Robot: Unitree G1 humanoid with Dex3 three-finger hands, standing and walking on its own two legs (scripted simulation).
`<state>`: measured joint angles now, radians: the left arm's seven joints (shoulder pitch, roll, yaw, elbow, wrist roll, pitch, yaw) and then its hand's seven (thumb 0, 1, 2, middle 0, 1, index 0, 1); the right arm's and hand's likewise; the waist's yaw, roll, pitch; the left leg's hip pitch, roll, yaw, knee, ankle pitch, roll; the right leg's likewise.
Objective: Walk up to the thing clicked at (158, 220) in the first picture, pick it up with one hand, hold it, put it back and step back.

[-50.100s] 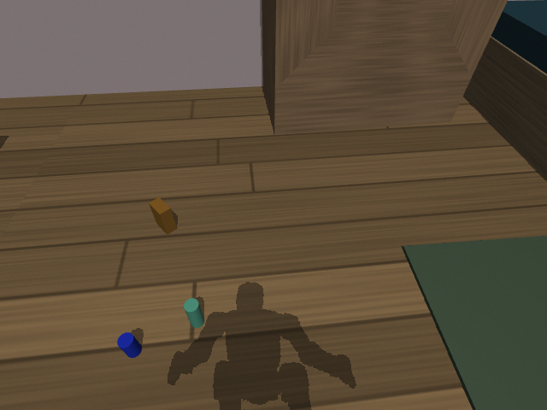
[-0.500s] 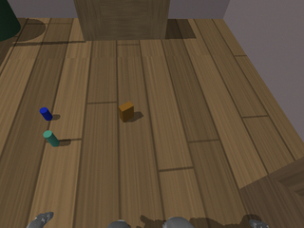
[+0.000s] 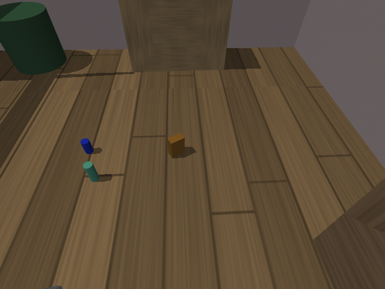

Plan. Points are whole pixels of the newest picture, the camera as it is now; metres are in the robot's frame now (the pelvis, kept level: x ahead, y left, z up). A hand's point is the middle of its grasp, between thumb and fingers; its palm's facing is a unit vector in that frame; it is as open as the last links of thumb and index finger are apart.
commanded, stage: step back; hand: left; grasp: from the side
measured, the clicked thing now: (176, 145) +1.07 +0.17 -0.68
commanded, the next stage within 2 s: stand in 0.82 s
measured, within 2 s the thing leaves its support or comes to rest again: neither
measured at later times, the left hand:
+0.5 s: hand out of the picture +0.08 +0.23 -0.13, palm faces +0.05 -0.92 -0.38, open 7.4 cm
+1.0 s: hand out of the picture +0.13 +0.24 -0.13, palm faces +0.00 -0.94 -0.34, open 7.4 cm
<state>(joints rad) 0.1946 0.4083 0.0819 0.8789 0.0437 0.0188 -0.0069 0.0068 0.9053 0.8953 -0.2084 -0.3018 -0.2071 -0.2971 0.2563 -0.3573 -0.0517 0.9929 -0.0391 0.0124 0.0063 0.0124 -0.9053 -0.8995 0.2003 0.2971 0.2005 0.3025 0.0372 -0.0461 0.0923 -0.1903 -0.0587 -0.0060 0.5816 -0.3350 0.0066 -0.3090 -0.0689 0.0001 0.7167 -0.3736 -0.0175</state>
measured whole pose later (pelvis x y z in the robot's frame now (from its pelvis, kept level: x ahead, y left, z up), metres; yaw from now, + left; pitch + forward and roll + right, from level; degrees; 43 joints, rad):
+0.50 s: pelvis +0.03 -0.03 +0.01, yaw +1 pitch -3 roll +0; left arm 0.23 0.34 0.05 0.97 0.03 -0.05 -0.01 0.01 0.91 0.90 -0.21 -0.30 -0.21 -0.30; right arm 0.21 -0.40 -0.05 0.97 -0.02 0.00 0.01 0.01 -0.91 -0.90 0.20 0.30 0.20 0.30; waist 0.04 0.04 0.08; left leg -0.37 0.00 -0.08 0.83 -0.44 0.00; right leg -0.23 -0.01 -0.05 0.57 -0.29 -0.03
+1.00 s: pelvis +0.06 -0.01 +0.02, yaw +0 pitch -3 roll +0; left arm 0.12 0.35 0.00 1.10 0.00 -0.02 -0.01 0.01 0.91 0.90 -0.21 -0.30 -0.20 -0.30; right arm 0.05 -0.34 0.00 1.08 -0.01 -0.02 0.01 0.01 -0.90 -0.90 0.20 0.30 0.20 0.30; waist 0.01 0.01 0.07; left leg -0.20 0.03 0.01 0.44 -0.19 -0.02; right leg -0.13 -0.01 -0.01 0.44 -0.26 0.01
